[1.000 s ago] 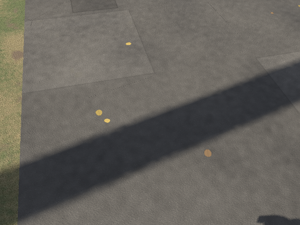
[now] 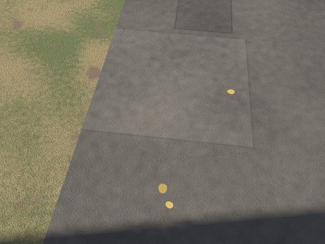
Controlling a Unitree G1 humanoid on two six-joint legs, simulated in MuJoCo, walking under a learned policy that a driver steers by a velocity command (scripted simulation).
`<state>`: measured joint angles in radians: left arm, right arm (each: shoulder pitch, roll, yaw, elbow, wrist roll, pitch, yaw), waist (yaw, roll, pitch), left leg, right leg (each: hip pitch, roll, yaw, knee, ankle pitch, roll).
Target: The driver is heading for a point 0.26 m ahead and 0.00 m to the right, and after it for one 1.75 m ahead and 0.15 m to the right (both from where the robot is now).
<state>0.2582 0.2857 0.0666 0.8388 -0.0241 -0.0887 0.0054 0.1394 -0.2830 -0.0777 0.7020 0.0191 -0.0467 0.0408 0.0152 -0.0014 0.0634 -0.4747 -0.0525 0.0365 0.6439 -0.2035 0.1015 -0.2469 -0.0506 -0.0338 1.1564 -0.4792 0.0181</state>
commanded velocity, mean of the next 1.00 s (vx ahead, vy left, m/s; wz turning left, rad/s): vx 0.14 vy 0.00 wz -0.09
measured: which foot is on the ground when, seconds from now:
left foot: down 0.00-0.40, up 0.42-0.72, down 0.74-1.00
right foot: up 0.00-0.36, down 0.38-0.76, up 0.78-1.00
